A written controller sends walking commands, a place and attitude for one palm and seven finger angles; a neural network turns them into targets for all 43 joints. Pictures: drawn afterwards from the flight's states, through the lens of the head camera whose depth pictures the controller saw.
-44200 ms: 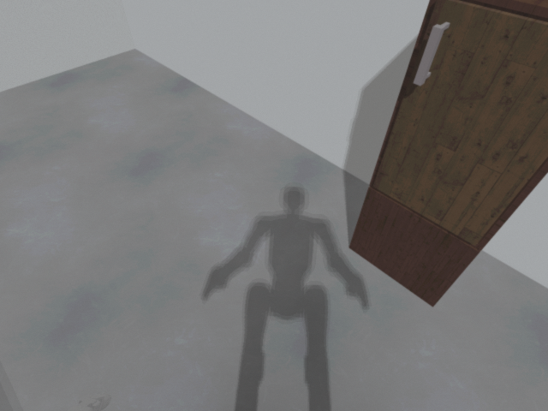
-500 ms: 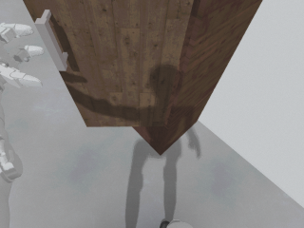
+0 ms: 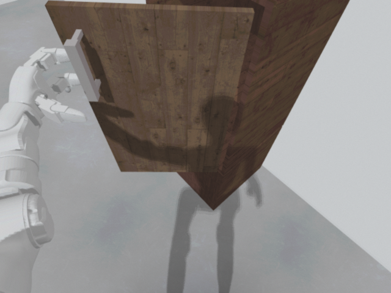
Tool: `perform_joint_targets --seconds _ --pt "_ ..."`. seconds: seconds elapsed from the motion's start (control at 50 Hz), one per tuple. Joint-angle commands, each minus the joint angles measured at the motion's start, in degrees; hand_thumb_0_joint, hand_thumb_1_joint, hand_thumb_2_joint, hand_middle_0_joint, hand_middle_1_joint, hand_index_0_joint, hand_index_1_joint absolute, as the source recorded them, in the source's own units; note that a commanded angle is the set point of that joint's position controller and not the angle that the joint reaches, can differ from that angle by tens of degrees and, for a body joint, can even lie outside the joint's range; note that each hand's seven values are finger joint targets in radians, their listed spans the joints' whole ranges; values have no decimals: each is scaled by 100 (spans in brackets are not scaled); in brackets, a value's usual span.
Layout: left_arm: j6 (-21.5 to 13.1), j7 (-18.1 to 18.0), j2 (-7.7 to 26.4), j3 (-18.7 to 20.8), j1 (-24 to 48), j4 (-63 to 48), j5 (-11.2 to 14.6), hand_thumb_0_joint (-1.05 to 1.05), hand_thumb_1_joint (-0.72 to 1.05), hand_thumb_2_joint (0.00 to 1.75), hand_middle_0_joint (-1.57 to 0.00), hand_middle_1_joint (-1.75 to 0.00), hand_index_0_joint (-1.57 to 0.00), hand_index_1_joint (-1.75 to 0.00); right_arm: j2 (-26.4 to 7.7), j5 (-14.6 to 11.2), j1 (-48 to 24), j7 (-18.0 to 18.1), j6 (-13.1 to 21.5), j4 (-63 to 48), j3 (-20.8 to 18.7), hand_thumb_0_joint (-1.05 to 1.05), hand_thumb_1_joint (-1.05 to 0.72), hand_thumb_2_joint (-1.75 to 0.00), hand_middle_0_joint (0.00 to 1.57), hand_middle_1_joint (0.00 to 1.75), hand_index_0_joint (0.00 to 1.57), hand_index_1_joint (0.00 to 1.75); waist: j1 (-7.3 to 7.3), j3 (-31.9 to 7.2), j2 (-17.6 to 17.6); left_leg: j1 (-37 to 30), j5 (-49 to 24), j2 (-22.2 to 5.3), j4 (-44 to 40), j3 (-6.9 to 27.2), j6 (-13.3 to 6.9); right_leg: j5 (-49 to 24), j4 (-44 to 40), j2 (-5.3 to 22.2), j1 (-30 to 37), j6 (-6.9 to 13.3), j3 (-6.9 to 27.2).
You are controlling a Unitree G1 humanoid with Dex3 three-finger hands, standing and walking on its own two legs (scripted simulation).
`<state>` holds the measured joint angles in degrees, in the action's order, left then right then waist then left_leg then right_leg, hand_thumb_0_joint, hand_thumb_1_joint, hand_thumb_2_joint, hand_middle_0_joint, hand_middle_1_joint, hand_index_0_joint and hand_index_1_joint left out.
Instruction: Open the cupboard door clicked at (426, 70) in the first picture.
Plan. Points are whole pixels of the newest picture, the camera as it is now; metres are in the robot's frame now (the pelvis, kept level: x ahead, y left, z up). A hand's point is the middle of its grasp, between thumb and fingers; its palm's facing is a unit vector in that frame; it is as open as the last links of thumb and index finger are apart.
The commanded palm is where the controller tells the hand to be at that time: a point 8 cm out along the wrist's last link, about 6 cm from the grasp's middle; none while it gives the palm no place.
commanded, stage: slide the fingers in behind the handle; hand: left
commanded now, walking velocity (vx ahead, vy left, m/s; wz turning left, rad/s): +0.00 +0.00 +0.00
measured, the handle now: (86, 67) +0.53 +0.21 +0.16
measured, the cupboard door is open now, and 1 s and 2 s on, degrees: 49 49 53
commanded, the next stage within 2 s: close the thumb around the handle in 0.80 s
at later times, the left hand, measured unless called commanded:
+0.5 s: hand (88, 88) +0.47 +0.20 +0.15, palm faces -0.03 -1.00 +0.01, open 14.0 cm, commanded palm +0.45 +0.25 +0.15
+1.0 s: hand (88, 87) +0.47 +0.19 +0.16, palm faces -0.03 -1.00 +0.01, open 13.8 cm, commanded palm +0.44 +0.25 +0.15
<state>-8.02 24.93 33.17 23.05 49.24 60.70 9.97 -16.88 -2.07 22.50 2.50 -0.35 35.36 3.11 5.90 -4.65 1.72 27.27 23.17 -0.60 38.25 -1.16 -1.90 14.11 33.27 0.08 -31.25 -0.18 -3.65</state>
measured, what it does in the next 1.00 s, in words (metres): stands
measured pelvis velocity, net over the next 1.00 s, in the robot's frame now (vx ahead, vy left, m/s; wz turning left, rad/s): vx -0.01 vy -0.01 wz -0.01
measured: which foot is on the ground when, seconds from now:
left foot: down 0.00-1.00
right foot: down 0.00-1.00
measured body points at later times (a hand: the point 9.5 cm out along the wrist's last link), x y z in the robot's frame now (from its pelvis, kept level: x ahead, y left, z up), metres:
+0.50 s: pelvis +0.00 -0.01 +0.00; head +0.06 -0.01 +0.45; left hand +0.47 +0.25 +0.15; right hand +0.03 -0.28 -0.12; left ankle -0.05 +0.09 -0.72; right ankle +0.02 -0.13 -0.72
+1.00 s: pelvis -0.01 -0.01 +0.00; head +0.05 -0.01 +0.45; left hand +0.46 +0.25 +0.16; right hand +0.02 -0.28 -0.11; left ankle -0.05 +0.09 -0.72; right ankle +0.02 -0.13 -0.72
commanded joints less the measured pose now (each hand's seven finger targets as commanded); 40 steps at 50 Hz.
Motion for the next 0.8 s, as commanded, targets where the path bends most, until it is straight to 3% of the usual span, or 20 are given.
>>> perform_joint_targets --seconds 0.0,0.08,0.1,0.14,0.18,0.2,0.22,0.28,0.3,0.36,0.4,0.46,0.5,0.6,0.64,0.66,0.68,0.7,0.72,0.78 --pt "-402 -173 1420 21 2997 -1323 27 0 -50 30 -30 -120 -30 -120 -928 20 520 101 231 -411 -363 0 -90 -90 20 30 20 30 84 -2024 779 -927 -2908 -64 -422 342 156 -1897 38 -95 1145 206 117" --pt "-566 -284 1314 8 2933 -1389 63 0 -50 30 -30 -120 -30 -120 -920 40 552 98 275 -382 -379 0 -90 -90 20 30 20 30 97 -2308 338 -1016 -3153 -86 -356 339 146 -2145 67 -115 1357 187 121" --pt "-561 -297 1423 131 2871 -1307 63 0 -50 30 -30 -120 -30 -120 -918 33 515 93 279 -371 -367 0 -90 -90 20 30 20 30 45 -2272 421 -953 -3103 -79 -371 335 152 -2163 78 -113 1396 191 138" --pt "-493 -312 1273 53 2889 -1017 56 0 -50 30 -30 -120 -30 -120 -909 25 511 91 278 -335 -357 0 -90 -90 20 30 20 30 91 -2080 193 -725 -2866 -59 -420 300 111 -2155 64 -97 1435 178 135" --pt "-448 -358 1465 198 2781 -893 0 0 -50 30 -30 -120 -30 -120 -940 29 527 94 261 -367 -360 0 -90 -90 20 30 20 30 41 -2025 130 -539 -2686 -32 -438 261 56 -2153 82 -80 1536 188 155" --pt "-457 -392 1642 299 2845 -976 -57 0 -50 30 -30 -120 -30 -120 -932 31 510 92 261 -365 -355 0 -90 -90 20 30 20 30 21 -2101 190 -504 -2649 -21 -457 245 53 -2205 82 -64 1616 176 185" --pt "-470 -397 1575 214 2785 -1080 -115 0 -50 30 -30 -120 -30 -120 -896 29 468 82 260 -406 -352 0 -90 -90 20 30 20 30 -30 -2155 432 -531 -2723 -4 -459 213 61 -2270 95 -49 1668 188 206" --pt "-559 -426 1372 91 2568 -1531 -76 0 -50 30 -30 -120 -30 -120 -870 28 456 55 259 -506 -377 0 -90 -90 20 30 20 30 -75 -2429 477 -794 -3186 -44 -396 211 70 -2496 129 -70 1743 198 210" --pt "-557 -423 1215 9 2615 -1544 -27 0 -50 30 -30 -120 -30 -120 -851 25 431 47 270 -493 -376 0 -90 -90 20 30 20 30 -30 -2387 447 -830 -3100 -53 -400 199 67 -2478 88 -88 1700 179 212" --pt "-501 -416 1256 120 2598 -1362 67 0 -50 30 -30 -120 -30 -120 -896 1 444 66 267 -444 -388 0 -90 -90 20 30 20 30 -3 -2168 46 -580 -2639 -41 -503 184 28 -2321 39 -96 1793 176 201" --pt "-464 -438 1273 123 2852 -1375 68 0 -50 30 -30 -120 -30 -120 -900 5 443 95 288 -403 -387 0 -90 -90 20 30 20 30 27 -2115 255 -599 -2548 -14 -517 172 22 -2259 13 -78 1735 180 211" --pt "-466 -501 1329 73 2864 -1203 -73 0 -50 30 -30 -120 -30 -120 -880 13 463 103 304 -356 -365 0 -90 -90 20 30 20 30 51 -1917 199 -455 -2275 8 -561 170 0 -2071 -24 -63 1687 172 223" --pt "-568 -550 1523 214 2892 -1379 -125 0 -50 30 -30 -120 -30 -120 -872 25 460 113 314 -363 -378 0 -90 -90 20 30 20 30 -15 -2156 383 -557 -2400 21 -526 153 0 -2173 8 -54 1799 186 259" --pt "-612 -476 1130 -68 2952 -1067 -35 0 -50 30 -30 -120 -30 -120 -872 2 454 139 356 -306 -372 0 -90 -90 20 30 20 30 116 -1936 187 -555 -2183 -1 -545 152 0 -2020 -44 -70 1622 172 233" --pt "-572 -457 1382 137 2882 -906 -48 0 -50 30 -30 -120 -30 -120 -917 5 494 152 363 -283 -376 0 -90 -90 20 30 20 30 62 -1962 154 -454 -2064 5 -565 166 9 -1924 -33 -58 1650 184 236" --pt "-531 -433 1228 -33 2938 -795 -59 0 -50 30 -30 -120 -30 -120 -911 -2 477 151 364 -295 -353 0 -90 -90 20 30 20 30 123 -1841 123 -369 -1946 18 -581 149 -3 -1856 -57 -51 1592 172 243" --pt "-547 -466 1483 181 2961 -762 -64 0 -50 30 -30 -120 -30 -120 -936 6 522 167 359 -274 -365 0 -90 -90 20 30 20 30 79 -1914 24 -333 -2001 21 -568 163 -17 -1905 -37 -43 1699 177 246" --pt "-570 -461 1406 79 3063 -929 -96 0 -50 30 -30 -120 -30 -120 -905 10 475 152 375 -320 -357 0 -90 -90 20 30 20 30 72 -2005 305 -401 -2025 35 -575 150 -3 -1927 -23 -36 1684 174 268" --pt "-590 -482 1467 150 2967 -953 -114 0 -50 30 -30 -120 -30 -120 -901 16 487 145 381 -338 -359 0 -90 -90 20 30 20 30 12 -2112 237 -397 -2055 40 -560 162 -3 -1943 0 -37 1763 184 275" --pt "-699 -494 1275 -29 3089 -1079 -107 0 -50 30 -30 -120 -30 -120 -878 16 497 143 399 -337 -371 0 -90 -90 20 30 20 30 79 -2088 252 -527 -2214 15 -522 168 4 -2001 4 -60 1638 186 252"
